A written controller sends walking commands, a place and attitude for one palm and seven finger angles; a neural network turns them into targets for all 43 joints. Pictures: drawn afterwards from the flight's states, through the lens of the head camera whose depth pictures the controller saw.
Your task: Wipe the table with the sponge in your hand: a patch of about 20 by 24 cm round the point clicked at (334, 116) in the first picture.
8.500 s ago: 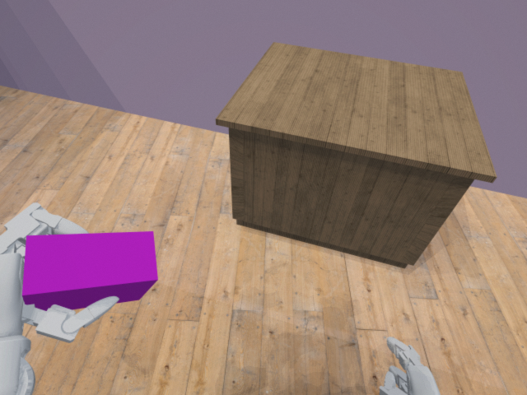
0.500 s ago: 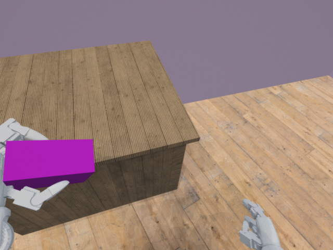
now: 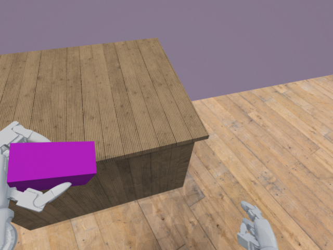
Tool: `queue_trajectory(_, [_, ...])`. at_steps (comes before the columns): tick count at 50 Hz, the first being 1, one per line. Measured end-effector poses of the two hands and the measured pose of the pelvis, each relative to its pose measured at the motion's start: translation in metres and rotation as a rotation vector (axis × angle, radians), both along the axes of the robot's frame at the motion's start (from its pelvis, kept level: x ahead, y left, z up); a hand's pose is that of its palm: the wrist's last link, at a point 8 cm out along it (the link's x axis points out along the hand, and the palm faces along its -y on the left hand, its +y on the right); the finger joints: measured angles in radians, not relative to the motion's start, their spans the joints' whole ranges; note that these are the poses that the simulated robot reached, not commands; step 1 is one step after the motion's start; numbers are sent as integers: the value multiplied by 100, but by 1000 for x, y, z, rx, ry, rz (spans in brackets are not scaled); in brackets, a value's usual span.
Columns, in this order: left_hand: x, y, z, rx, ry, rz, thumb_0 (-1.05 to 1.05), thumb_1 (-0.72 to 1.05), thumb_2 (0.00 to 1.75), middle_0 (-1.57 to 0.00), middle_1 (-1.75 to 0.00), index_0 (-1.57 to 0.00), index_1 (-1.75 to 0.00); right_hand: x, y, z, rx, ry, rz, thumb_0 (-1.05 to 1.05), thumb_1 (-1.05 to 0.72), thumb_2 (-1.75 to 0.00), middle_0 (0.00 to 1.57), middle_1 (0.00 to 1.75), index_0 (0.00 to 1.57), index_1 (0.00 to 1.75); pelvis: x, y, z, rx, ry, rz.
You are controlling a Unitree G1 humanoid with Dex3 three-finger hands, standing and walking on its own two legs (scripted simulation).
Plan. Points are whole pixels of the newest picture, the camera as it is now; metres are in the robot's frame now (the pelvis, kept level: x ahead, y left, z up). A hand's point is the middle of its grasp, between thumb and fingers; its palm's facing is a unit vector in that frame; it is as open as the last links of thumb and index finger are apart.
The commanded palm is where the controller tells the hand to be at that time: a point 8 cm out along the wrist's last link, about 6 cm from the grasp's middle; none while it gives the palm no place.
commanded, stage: look again from close up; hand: left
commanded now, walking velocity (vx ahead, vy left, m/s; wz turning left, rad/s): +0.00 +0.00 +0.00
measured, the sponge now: (66, 166) +0.23 +0.21 +0.13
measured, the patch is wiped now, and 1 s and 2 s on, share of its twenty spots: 0.00 0.00 0.00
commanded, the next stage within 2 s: shuffle to correct the standing spot in 0.30 s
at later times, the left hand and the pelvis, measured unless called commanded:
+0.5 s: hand (48, 165) +0.22 +0.24 +0.15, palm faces +0.40 -0.84 -0.37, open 10.2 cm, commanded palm +0.16 +0.27 +0.17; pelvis +0.01 -0.01 +0.00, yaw +1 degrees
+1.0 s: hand (56, 128) +0.29 +0.25 +0.16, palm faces +0.30 -0.83 -0.48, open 10.2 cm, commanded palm +0.23 +0.30 +0.17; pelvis +0.06 +0.02 -0.02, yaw -1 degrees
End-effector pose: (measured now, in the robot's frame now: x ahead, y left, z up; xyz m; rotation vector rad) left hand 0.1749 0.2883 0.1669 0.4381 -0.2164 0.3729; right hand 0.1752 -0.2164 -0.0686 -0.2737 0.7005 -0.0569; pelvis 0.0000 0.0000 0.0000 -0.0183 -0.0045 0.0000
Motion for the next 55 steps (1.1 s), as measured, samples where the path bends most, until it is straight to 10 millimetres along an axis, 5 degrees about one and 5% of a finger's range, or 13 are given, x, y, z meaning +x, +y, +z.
queue_trajectory(30, [9,-18,-1,-3,-8,-5,-1,-50,101,-72,-136,-73,-136,16,-26,-3,-25,-8,-15,1,-90,-90,20,30,21,30,15,-12,-7,-16,5,12])
queue_trajectory(40, [44,3,-7,20,-56,-47,-1,-50,101,-72,-136,-73,-135,19,-23,-14,-42,32,-85,1,-91,-90,20,30,21,30,36,9,-21,3,-2,-31])
queue_trajectory(46, [78,2,10,92,-2,-97,-1,-50,101,-72,-136,-73,-135,26,-4,-21,27,39,-102,1,-91,-90,20,30,20,30,56,20,-13,4,-3,-38])
queue_trajectory(50, [82,2,12,140,-31,-133,-1,-50,101,-72,-136,-73,-135,40,4,-37,40,80,-66,1,-90,-90,20,30,21,30,61,24,-22,2,-15,-18])
queue_trajectory(55, [87,22,5,131,28,-102,-1,-50,101,-72,-136,-73,-135,51,13,-35,51,120,-96,1,-91,-90,20,30,21,30,77,39,-16,10,-13,-58])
